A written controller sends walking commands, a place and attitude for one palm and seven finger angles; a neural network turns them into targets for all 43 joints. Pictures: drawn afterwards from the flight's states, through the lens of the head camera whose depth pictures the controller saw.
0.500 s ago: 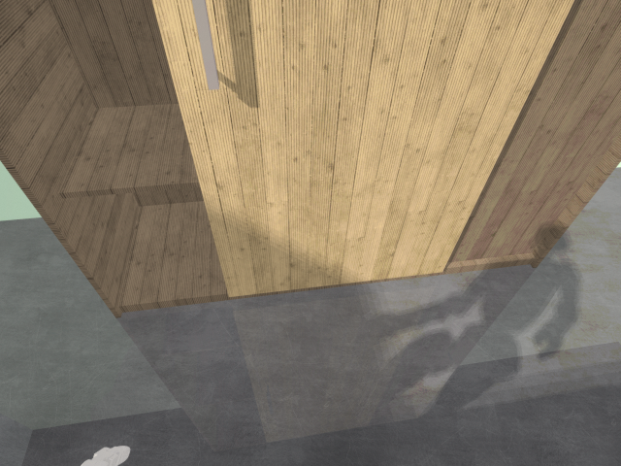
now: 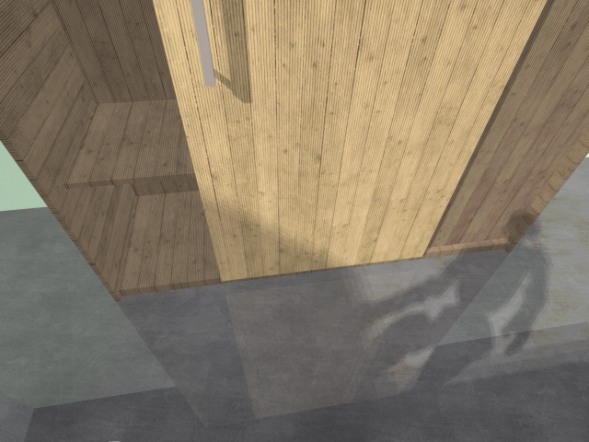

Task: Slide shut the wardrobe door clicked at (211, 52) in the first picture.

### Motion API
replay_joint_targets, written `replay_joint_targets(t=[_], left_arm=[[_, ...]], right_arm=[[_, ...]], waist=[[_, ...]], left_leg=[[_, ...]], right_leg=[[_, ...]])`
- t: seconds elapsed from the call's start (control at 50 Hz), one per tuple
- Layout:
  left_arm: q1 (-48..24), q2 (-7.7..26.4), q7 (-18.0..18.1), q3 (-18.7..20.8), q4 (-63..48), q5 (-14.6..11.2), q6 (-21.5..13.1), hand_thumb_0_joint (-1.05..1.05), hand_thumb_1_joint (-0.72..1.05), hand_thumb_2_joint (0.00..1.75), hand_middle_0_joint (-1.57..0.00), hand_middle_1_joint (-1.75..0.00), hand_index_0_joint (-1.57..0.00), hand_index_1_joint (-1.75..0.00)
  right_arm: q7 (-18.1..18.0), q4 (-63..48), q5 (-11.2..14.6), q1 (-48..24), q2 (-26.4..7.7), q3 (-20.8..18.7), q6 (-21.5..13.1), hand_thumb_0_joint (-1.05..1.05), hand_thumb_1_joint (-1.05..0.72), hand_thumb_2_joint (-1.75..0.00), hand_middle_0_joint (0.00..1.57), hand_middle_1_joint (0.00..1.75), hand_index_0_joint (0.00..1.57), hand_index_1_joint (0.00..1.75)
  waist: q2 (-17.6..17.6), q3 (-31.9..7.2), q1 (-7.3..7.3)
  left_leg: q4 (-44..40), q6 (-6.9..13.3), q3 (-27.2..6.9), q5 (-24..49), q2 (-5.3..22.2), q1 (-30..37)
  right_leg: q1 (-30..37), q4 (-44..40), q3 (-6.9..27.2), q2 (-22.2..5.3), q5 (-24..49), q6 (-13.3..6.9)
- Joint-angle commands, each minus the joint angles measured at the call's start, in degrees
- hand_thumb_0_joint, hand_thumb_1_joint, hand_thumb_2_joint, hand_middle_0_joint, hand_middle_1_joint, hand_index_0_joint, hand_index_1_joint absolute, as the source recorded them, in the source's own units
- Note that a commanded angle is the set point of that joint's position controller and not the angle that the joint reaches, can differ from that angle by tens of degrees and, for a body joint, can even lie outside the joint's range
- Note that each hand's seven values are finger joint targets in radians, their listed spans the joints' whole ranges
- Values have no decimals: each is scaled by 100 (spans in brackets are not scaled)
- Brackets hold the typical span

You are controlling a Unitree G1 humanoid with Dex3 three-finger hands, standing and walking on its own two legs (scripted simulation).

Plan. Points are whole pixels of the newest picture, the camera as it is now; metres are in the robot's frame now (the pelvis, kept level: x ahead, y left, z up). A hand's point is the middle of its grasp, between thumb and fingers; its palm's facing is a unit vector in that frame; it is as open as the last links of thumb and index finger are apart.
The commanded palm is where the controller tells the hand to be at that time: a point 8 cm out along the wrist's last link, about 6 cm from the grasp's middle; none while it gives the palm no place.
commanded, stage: stand and wait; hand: right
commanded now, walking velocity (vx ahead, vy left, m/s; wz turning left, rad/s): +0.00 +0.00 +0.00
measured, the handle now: out of the picture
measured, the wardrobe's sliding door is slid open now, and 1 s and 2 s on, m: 0.39 0.39 0.39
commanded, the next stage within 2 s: look at it before walking up in 0.32 s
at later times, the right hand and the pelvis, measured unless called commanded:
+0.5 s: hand out of the picture +0.08 -0.24 -0.15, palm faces -0.04 +0.94 -0.33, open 7.4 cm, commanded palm none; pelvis -0.01 +0.01 +0.00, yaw +0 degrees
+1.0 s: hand out of the picture +0.07 -0.24 -0.15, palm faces -0.03 +0.94 -0.33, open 7.4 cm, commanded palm none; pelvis +0.00 +0.00 +0.00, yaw +0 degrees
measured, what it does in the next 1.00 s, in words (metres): stands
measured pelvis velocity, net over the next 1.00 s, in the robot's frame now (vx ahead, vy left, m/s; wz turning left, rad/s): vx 0.00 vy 0.00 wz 0.00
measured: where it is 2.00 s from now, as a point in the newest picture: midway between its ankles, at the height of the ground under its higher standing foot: outside the picture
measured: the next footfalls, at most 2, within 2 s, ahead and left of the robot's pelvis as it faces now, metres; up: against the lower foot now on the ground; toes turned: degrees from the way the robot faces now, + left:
left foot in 1.92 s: +0.05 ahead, +0.18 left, +0.00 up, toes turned +19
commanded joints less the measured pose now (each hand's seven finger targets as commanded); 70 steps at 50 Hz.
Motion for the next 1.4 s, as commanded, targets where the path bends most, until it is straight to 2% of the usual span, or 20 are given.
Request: replay_joint_targets(t=[0.0,0.08,0.22,0.28,0.42,0.48,0.56,0.88,1.0,1.1,1.24,1.38], left_arm=[[-312,1147,100,209,-352,-32,-175,0,90,90,-20,-30,-20,-30],[-274,1155,96,208,-282,-38,-163,0,90,90,-20,-30,-20,-30],[-253,1171,86,194,-185,-29,-157,0,90,90,-20,-30,-20,-30],[-218,1174,85,191,-177,-37,-161,0,90,90,-20,-30,-20,-30],[-243,1184,88,189,-157,-29,-179,0,90,90,-20,-30,-20,-30],[-231,1165,89,194,-165,-37,-171,0,90,90,-20,-30,-20,-30],[-248,1174,92,188,-157,-32,-180,0,90,90,-20,-30,-20,-30],[-274,1184,107,185,-163,-48,-179,0,90,90,-20,-30,-20,-30],[-291,1184,105,178,-148,-46,-173,0,90,90,-20,-30,-20,-30],[-241,1198,118,203,-146,-42,-171,0,90,90,-20,-30,-20,-30],[158,517,153,127,-216,-22,-55,0,90,90,-20,-30,-20,-30],[379,383,180,242,-420,-31,2,0,90,90,-20,-30,-20,-30]], right_arm=[[-111,-352,11,-345,-1231,-272,-188,0,-90,-90,20,30,20,30],[-109,-291,11,-344,-1249,-272,-197,0,-90,-90,20,30,20,30],[-98,-231,11,-378,-1252,-262,-184,0,-90,-90,20,30,20,30],[-98,-232,6,-385,-1259,-263,-194,0,-90,-90,20,30,20,30],[-98,-231,8,-394,-1238,-262,-191,0,-90,-90,20,30,20,30],[-101,-237,2,-397,-1245,-269,-206,0,-90,-90,20,30,20,30],[-97,-230,3,-408,-1234,-265,-198,0,-90,-90,20,30,20,30],[-104,-188,4,-337,-1237,-264,-201,0,-90,-90,20,30,20,30],[-101,-171,2,-336,-1233,-261,-195,0,-90,-90,20,30,20,30],[-93,-196,-1,-351,-1255,-271,-190,0,-90,-90,20,30,20,30],[-115,-287,-14,29,-631,-210,27,0,-90,-90,20,30,20,30],[-118,-552,-35,304,-485,-272,81,0,-90,-90,20,30,20,30]], waist=[[2,-477,-15],[94,-442,-12],[44,-285,-14],[129,-349,-14],[-3,-388,-21],[121,-411,-14],[11,-364,-9],[23,-453,-15],[9,-325,-28],[57,-392,4],[40,-288,2],[-12,-305,10]], left_leg=[[-376,249,-525,1061,607,175],[-464,261,-554,947,620,154],[-608,250,-610,497,603,20],[-602,254,-602,597,600,65],[-581,240,-568,739,610,97],[-589,250,-586,884,606,119],[-596,240,-573,858,595,109],[-613,228,-510,1189,604,232],[-689,218,-513,1008,615,188],[-677,244,-596,1135,591,112],[-266,168,-745,1190,483,-227],[195,205,-880,1228,346,-598]], right_leg=[[47,-407,506,-685,1014,-164],[52,-435,525,-686,925,-154],[-23,-561,554,-683,599,-140],[-1,-542,563,-697,703,-139],[52,-580,551,-712,813,-134],[78,-533,549,-713,915,-126],[70,-592,547,-711,898,-117],[257,-602,557,-745,1241,-122],[188,-661,556,-734,1049,-118],[327,-606,489,-765,1057,-105],[80,-305,225,-801,771,-16],[-96,55,100,-896,534,-61]])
